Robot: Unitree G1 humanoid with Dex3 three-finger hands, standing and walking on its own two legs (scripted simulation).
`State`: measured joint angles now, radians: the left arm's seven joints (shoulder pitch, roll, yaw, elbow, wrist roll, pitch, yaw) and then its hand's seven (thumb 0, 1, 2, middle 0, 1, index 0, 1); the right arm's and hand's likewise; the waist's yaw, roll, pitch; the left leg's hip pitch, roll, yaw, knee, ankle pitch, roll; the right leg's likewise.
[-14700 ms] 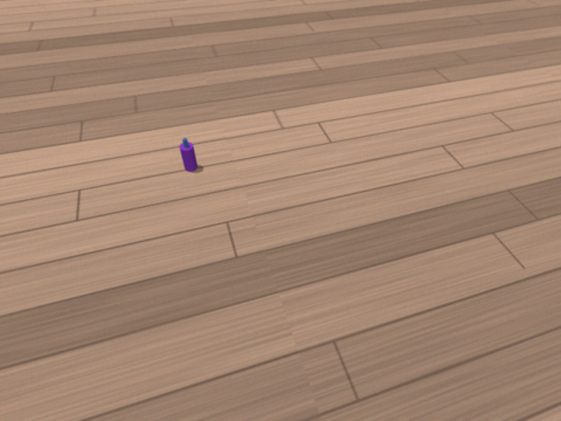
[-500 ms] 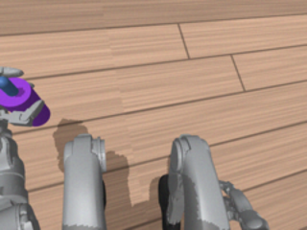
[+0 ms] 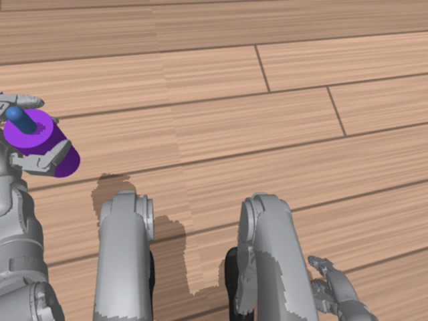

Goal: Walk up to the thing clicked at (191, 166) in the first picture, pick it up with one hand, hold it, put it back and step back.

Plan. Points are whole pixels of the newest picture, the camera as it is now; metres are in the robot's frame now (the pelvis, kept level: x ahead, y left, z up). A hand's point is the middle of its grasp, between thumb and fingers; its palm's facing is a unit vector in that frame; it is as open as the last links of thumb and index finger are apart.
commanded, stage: settle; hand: left
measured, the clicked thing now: (42, 141) +0.40 +0.30 -0.04
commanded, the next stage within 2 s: lift in 0.16 s
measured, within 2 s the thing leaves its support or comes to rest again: neither
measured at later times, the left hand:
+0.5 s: hand (37, 132) +0.40 +0.29 +0.00, palm faces +0.29 -0.96 -0.04, open 9.7 cm
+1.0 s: hand out of the picture +0.38 +0.27 +0.13, palm faces +0.29 -0.96 -0.03, open 9.7 cm
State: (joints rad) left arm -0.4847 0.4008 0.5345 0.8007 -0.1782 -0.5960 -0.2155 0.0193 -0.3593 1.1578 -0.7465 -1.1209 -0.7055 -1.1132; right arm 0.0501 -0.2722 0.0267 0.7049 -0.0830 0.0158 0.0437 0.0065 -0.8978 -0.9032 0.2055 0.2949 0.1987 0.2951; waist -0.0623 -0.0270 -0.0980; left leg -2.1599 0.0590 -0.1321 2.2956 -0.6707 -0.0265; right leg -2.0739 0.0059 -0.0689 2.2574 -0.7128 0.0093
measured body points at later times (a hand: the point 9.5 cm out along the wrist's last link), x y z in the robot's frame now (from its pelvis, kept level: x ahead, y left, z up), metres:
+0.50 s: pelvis +0.00 +0.00 +0.02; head +0.19 +0.05 +0.43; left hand +0.38 +0.34 +0.00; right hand +0.15 -0.26 -0.11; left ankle +0.09 +0.14 -0.33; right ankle +0.09 -0.12 -0.33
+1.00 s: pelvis +0.01 +0.00 +0.12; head +0.19 +0.04 +0.53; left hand +0.36 +0.32 +0.13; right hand +0.20 -0.24 -0.01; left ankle +0.09 +0.14 -0.33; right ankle +0.09 -0.12 -0.33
